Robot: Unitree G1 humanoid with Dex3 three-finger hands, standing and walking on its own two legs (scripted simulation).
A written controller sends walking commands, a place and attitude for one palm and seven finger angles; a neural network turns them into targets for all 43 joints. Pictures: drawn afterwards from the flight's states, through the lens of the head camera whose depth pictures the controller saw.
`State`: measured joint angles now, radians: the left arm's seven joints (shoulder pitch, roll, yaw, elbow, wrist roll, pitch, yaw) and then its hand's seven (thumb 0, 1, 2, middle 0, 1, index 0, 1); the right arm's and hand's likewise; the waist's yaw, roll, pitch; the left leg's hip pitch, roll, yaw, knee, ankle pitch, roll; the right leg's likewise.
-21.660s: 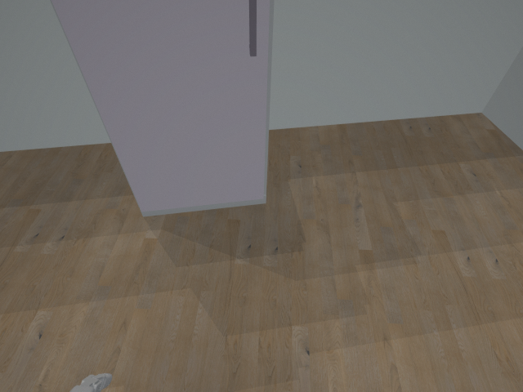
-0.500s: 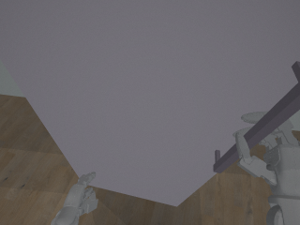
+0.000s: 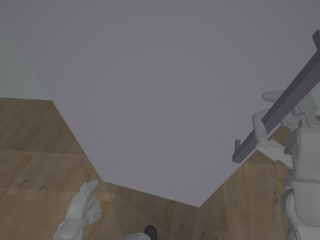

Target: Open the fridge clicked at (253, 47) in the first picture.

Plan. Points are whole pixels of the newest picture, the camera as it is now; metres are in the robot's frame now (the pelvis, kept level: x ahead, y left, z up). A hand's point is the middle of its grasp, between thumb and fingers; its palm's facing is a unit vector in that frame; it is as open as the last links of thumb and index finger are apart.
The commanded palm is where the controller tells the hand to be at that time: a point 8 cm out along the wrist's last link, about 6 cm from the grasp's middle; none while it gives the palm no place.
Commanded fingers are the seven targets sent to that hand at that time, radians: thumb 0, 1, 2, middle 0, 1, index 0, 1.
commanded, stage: walk backward, drawing the door open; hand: right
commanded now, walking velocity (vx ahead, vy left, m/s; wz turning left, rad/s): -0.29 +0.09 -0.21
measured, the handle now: (266, 115) +0.33 -0.14 +0.19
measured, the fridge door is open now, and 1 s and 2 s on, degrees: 12 37 60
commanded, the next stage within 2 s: stop walking and hold the door back in 1.70 s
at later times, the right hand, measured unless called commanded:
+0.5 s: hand (254, 192) +0.19 -0.10 +0.19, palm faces +0.19 +0.93 -0.31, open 7.3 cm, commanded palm +0.15 -0.14 +0.20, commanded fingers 0.00 -0.90 -0.90 0.45 1.40 0.45 1.40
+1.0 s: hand out of the picture +0.07 -0.03 +0.18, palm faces +0.33 +0.88 -0.34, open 7.7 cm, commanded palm +0.03 -0.06 +0.19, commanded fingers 0.00 -0.90 -0.90 0.45 1.40 0.45 1.40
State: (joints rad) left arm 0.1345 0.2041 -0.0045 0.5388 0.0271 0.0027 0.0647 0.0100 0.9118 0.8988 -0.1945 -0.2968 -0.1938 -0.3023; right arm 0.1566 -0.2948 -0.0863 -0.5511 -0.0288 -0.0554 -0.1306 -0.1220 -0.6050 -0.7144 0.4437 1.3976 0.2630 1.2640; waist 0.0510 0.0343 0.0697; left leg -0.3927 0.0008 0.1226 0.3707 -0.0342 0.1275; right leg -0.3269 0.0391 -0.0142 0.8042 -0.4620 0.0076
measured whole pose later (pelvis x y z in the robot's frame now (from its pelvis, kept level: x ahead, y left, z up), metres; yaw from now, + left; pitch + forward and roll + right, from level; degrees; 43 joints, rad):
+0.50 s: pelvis -0.13 +0.05 +0.00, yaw -8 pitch -1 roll -4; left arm 0.08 0.19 0.00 0.59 0.01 -0.03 0.03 0.01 0.91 0.90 -0.20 -0.30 -0.20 -0.30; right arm -0.16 -0.23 -0.06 -0.32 -0.02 -0.06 -0.08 -0.12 -0.61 -0.73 0.37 1.40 0.20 1.17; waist 0.04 -0.02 0.20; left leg -0.32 -0.02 0.06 0.46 -0.13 0.11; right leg -0.43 0.06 0.05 1.02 -0.48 0.03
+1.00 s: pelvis -0.18 +0.19 -0.01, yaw -26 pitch +1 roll +2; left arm 0.19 0.13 0.01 0.62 0.00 -0.08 -0.01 0.01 0.91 0.90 -0.20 -0.30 -0.20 -0.30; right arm -0.17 -0.25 0.06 -0.40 -0.05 -0.05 0.02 -0.13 -0.62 -0.85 0.37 1.40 0.13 1.02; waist -0.02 -0.08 0.17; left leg -0.28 0.03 -0.04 0.61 -0.33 -0.06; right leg -0.25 -0.16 0.14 0.45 -0.24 0.15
